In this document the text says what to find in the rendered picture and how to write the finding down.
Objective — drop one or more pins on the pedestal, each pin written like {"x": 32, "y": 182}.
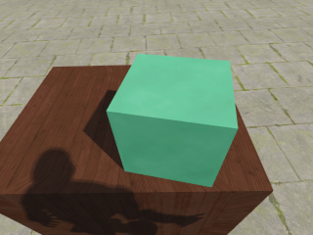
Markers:
{"x": 61, "y": 172}

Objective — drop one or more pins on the carton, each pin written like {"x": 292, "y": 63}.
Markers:
{"x": 175, "y": 117}

